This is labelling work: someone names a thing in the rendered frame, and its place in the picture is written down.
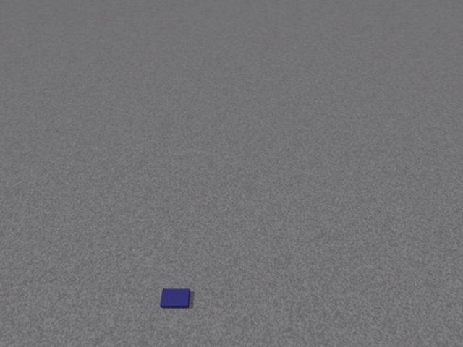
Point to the small box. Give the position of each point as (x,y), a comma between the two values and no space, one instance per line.
(175,298)

